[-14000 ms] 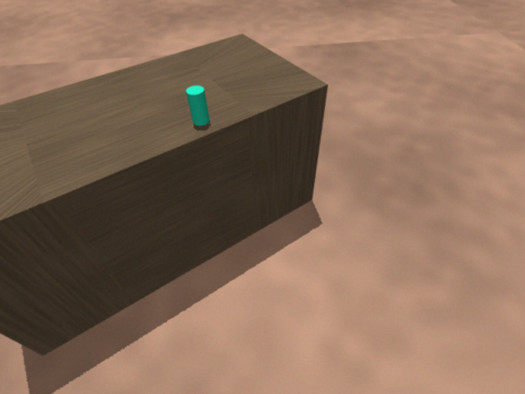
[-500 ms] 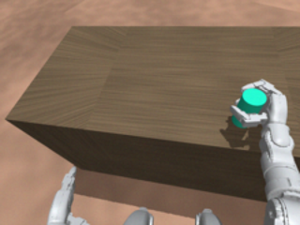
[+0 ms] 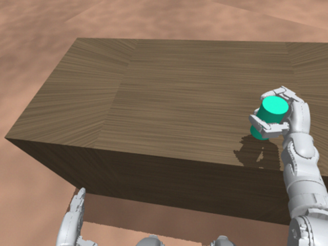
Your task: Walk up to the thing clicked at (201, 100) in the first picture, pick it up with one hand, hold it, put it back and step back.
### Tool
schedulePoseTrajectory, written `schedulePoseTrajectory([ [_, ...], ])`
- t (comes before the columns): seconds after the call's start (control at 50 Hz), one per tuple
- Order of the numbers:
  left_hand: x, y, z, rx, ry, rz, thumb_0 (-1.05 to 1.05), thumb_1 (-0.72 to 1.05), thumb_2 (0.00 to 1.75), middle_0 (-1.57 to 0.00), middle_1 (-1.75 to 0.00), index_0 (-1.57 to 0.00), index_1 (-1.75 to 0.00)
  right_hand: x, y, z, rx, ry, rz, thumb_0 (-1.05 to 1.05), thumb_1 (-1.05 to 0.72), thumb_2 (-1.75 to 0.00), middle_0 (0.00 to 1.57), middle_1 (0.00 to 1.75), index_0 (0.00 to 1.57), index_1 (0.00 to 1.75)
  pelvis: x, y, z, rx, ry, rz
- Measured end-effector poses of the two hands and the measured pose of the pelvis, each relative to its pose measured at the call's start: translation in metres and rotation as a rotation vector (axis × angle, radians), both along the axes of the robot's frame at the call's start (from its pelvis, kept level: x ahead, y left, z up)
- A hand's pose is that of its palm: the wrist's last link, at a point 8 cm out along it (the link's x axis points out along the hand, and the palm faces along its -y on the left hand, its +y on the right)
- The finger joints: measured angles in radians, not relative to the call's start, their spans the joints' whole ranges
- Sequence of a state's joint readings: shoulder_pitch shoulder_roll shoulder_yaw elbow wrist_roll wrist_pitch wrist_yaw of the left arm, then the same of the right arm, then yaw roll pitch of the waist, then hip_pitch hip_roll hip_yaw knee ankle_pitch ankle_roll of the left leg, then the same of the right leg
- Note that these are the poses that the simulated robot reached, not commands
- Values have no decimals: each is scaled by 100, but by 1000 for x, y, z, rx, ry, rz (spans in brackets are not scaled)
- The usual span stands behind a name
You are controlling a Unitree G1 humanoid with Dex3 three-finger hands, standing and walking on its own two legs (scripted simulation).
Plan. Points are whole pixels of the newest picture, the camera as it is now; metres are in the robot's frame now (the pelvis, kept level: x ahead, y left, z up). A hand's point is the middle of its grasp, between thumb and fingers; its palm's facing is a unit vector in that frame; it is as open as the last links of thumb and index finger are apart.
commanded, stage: settle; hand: right
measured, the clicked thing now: (267, 119) +0.43 -0.19 +0.05
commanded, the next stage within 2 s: lift in 0.04 s
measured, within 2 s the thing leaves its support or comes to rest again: neither
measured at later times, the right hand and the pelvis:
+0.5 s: hand (276, 109) +0.41 -0.18 +0.11, palm faces +0.13 +0.99 -0.01, open 8.3 cm; pelvis +0.00 +0.00 +0.02, yaw +0 degrees
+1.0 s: hand (287, 107) +0.36 -0.17 +0.17, palm faces +0.12 +0.99 -0.02, open 8.2 cm; pelvis +0.00 +0.01 +0.04, yaw -1 degrees
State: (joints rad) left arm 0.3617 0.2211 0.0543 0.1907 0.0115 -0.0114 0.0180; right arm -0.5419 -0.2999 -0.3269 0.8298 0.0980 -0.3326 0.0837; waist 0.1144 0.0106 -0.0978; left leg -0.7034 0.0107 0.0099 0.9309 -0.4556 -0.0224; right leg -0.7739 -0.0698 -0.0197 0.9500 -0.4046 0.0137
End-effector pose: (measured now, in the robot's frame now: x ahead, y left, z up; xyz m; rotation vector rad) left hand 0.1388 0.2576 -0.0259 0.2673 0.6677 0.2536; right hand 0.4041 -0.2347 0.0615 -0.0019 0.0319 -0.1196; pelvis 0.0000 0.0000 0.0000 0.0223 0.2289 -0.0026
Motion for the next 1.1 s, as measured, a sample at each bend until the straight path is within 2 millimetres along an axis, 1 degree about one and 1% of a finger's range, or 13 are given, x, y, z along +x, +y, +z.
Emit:
schedulePoseTrajectory([
  [0.24,-4,-1,-1,-12,9,17,-1,-53,5,-6,-5,-6,-5,-2,-4,16,-4,-6,-1,-1,25,-113,82,121,84,122,-1,-2,7,-3,-21,1],
  [0.3,-3,-3,0,-20,7,13,-1,-53,4,-6,-5,-6,-5,-5,-3,18,3,0,1,-1,25,-113,83,121,84,122,0,-2,9,-4,-28,2],
  [0.36,-1,-4,2,-26,-2,13,-1,-52,4,-6,-5,-6,-5,-8,-2,24,-6,-7,3,-1,25,-113,83,121,84,122,0,-2,12,-4,-41,1],
  [0.46,-1,-5,2,-36,0,18,-1,-52,4,-6,-5,-6,-5,-16,-1,38,-9,-29,-5,-1,25,-113,83,120,85,121,2,-3,17,-6,-66,2],
  [0.56,-1,-6,-2,-59,19,31,-1,-52,4,-6,-5,-6,-5,-25,0,57,-19,-53,-9,-1,26,-114,84,120,85,121,3,-2,23,-9,-93,1],
  [0.62,2,-7,-4,-73,23,36,-1,-52,4,-6,-5,-6,-5,-31,1,69,-25,-64,-9,-1,26,-114,84,120,85,121,4,-2,26,-12,-112,-1],
  [0.7,8,-5,-1,-78,7,42,-1,-52,4,-6,-5,-6,-5,-39,3,82,-27,-68,-10,-1,26,-114,84,120,85,121,5,-1,31,-16,-138,-3],
  [0.84,13,-1,5,-79,-19,42,-1,-52,4,-5,-5,-6,-5,-53,7,95,-19,-65,-7,-1,26,-114,84,120,85,121,5,2,36,-22,-177,-7],
  [0.98,11,2,5,-88,-19,44,-1,-52,4,-5,-5,-6,-5,-65,12,106,-23,-65,-2,-1,26,-114,84,120,85,121,4,6,41,-25,-202,-9],
  [1.1,11,6,4,-89,-19,47,-1,-52,3,-5,-5,-6,-5,-74,16,119,-26,-82,-8,-1,26,-114,84,120,86,120,2,9,43,-28,-222,-13],
])
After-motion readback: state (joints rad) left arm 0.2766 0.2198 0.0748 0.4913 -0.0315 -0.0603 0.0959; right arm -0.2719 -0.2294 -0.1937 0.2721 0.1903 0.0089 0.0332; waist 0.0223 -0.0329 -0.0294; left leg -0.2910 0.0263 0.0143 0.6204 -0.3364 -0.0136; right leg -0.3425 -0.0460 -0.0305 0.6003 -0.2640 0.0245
